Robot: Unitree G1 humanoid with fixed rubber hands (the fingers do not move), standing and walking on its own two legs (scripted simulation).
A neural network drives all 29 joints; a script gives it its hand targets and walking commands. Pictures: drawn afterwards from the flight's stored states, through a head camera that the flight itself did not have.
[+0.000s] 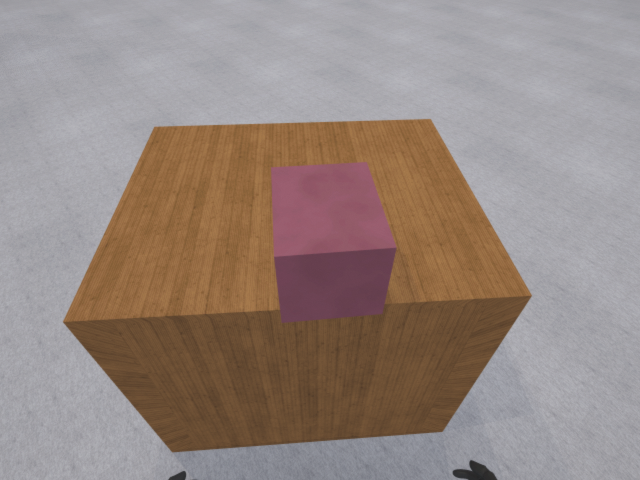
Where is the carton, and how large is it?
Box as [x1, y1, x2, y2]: [271, 162, 396, 322]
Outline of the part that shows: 366,162 271,167 274,260 282,322 382,313 396,247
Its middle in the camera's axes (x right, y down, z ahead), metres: +0.01 -0.01 +0.66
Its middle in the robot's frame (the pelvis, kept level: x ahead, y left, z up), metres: +0.52 -0.01 +0.01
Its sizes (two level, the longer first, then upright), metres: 0.215 0.171 0.162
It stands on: a pedestal, 0.68 m high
